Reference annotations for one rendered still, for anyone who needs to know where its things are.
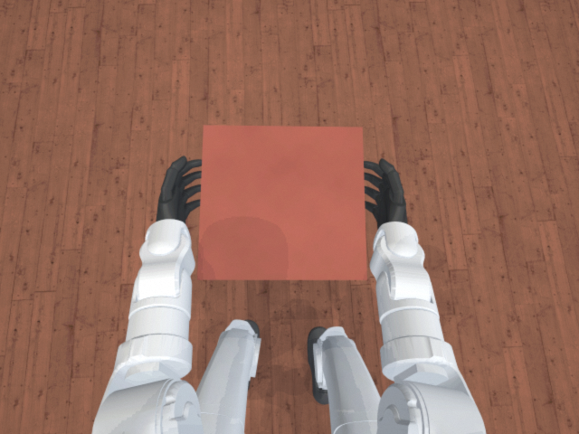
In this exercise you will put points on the carton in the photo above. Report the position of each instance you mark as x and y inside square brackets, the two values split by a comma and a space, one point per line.
[282, 203]

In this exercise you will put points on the left robot thigh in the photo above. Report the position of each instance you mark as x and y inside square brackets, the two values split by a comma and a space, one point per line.
[222, 392]

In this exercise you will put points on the robot left forearm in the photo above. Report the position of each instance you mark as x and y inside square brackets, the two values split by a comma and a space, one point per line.
[157, 346]

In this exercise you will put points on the right robot hand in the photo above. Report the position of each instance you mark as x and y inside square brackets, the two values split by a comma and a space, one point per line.
[391, 205]

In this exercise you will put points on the robot right forearm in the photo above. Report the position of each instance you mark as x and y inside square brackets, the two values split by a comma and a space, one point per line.
[414, 348]

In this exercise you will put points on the left robot hand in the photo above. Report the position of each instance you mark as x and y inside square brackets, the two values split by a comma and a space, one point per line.
[172, 199]

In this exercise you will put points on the robot left upper arm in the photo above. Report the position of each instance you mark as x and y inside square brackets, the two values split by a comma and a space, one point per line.
[168, 406]

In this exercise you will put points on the robot left foot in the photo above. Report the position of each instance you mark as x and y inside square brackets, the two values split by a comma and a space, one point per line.
[256, 331]

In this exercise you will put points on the robot right upper arm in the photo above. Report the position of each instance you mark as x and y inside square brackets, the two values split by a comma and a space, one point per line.
[418, 408]

